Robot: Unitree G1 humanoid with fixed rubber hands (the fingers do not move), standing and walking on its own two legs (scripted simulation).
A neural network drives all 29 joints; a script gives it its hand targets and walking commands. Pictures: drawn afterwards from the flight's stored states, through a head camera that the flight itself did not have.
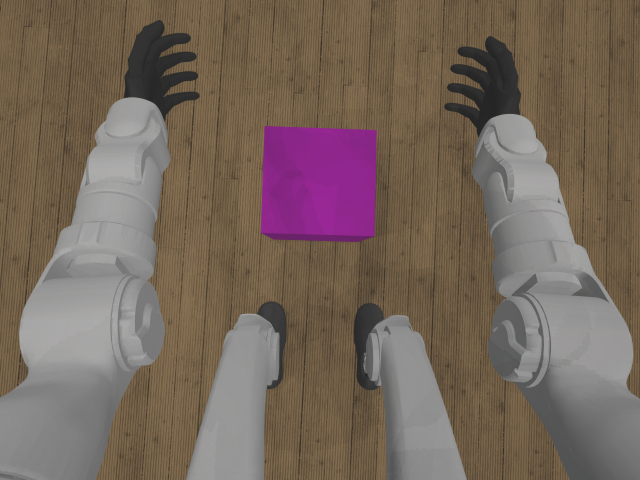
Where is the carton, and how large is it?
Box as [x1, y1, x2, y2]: [261, 126, 376, 241]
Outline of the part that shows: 265,126 261,232 275,239 358,241 373,236 376,130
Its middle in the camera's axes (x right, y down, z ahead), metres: +0.00 -0.10 +0.84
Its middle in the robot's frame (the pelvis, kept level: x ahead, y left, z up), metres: +0.49 +0.01 -0.51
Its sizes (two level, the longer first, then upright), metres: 0.210 0.200 0.250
